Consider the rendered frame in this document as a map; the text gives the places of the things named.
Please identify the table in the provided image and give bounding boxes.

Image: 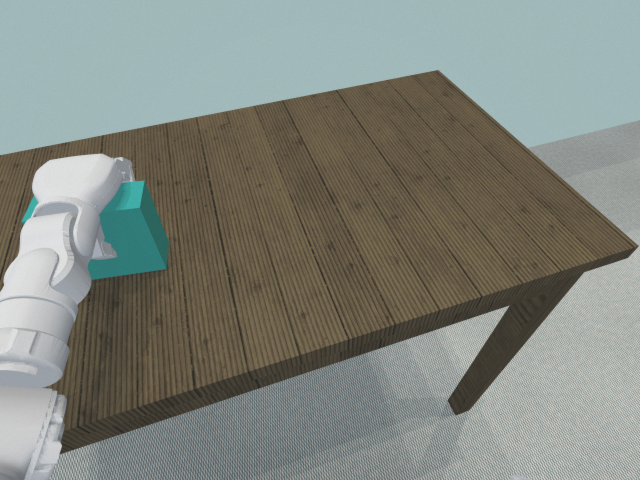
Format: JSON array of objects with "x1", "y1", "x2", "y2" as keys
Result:
[{"x1": 0, "y1": 70, "x2": 639, "y2": 455}]

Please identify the robot left forearm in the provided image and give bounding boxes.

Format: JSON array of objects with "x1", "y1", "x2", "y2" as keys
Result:
[{"x1": 0, "y1": 196, "x2": 100, "y2": 388}]

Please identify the left robot upper arm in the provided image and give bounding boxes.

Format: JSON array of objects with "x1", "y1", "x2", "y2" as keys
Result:
[{"x1": 0, "y1": 385, "x2": 67, "y2": 480}]

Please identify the left robot hand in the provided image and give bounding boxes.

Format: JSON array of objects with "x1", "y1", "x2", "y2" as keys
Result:
[{"x1": 32, "y1": 154, "x2": 136, "y2": 260}]

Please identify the sponge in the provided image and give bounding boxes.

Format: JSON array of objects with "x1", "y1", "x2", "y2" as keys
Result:
[{"x1": 21, "y1": 180, "x2": 169, "y2": 280}]

